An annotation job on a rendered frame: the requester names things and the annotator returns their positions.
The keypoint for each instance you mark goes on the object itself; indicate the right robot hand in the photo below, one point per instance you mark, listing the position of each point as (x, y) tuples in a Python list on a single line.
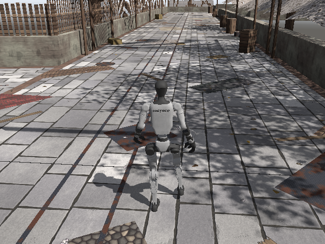
[(193, 145)]

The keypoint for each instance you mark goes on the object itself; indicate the left robot hand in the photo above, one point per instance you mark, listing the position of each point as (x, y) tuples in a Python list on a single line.
[(137, 141)]

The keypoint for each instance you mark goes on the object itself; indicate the right robot upper arm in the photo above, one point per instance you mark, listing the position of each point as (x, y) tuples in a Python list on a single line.
[(180, 115)]

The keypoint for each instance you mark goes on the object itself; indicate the robot left forearm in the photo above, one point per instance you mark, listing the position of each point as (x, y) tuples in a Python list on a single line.
[(137, 132)]

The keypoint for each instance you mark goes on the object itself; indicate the right robot foot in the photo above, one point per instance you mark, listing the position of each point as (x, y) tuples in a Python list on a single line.
[(180, 191)]

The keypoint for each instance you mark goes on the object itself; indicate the left robot upper arm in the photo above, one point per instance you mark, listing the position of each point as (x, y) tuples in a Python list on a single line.
[(143, 114)]

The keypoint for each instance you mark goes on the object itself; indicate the robot right forearm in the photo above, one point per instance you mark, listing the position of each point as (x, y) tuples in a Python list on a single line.
[(188, 135)]

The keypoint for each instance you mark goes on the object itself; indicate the right robot thigh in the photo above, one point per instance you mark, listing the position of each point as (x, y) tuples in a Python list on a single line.
[(175, 150)]

